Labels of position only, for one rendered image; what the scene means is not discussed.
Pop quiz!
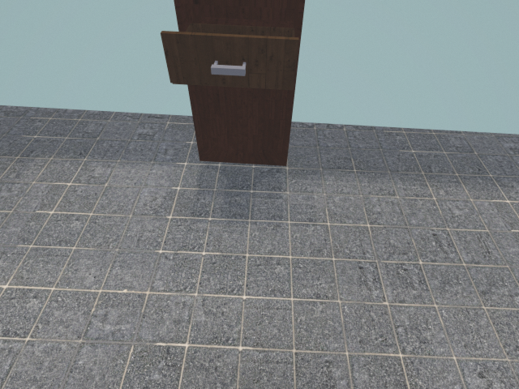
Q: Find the drawer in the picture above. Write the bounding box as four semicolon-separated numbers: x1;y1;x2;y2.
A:
161;23;299;90

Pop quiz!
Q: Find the handle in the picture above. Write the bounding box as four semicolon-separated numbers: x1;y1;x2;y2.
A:
211;61;246;76

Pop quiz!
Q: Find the cabinet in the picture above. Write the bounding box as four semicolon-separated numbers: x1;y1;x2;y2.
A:
174;0;305;166

